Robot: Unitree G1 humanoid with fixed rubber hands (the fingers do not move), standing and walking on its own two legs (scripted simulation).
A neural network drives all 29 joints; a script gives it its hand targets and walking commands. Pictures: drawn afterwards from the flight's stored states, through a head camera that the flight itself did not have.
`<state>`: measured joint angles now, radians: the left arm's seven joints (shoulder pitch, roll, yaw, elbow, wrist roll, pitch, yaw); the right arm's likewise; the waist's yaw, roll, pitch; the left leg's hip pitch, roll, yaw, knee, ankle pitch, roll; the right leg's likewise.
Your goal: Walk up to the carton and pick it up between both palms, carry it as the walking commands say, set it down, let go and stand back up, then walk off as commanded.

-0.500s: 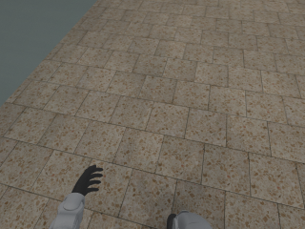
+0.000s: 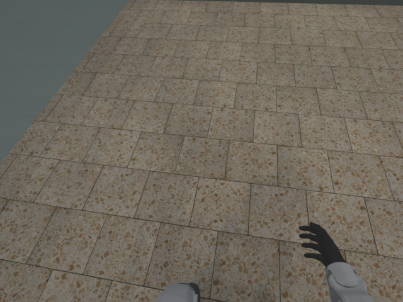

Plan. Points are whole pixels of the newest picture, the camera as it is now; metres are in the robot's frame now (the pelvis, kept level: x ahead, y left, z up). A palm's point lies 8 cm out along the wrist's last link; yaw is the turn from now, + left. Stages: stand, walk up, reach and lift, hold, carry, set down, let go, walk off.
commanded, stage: walk off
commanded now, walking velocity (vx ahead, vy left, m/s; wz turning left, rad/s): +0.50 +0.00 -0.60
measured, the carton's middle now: out of the picture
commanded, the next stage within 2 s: stand in 1.20 s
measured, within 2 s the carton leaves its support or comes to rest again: neither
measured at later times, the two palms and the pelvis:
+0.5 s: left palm (211, 137) +0.54 +0.08 -0.08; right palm out of the picture +0.09 -0.26 -0.13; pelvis +0.25 -0.04 -0.01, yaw -19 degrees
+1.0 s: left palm (200, 127) +0.59 +0.12 -0.10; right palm (400, 140) +0.58 -0.45 -0.08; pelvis +0.51 -0.14 +0.01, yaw -35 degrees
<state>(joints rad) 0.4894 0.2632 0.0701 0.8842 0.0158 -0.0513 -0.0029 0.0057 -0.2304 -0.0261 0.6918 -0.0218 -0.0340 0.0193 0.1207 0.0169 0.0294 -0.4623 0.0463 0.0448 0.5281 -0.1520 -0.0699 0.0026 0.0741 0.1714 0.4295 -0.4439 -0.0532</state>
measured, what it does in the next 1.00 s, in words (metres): walks ahead, turning right: right foot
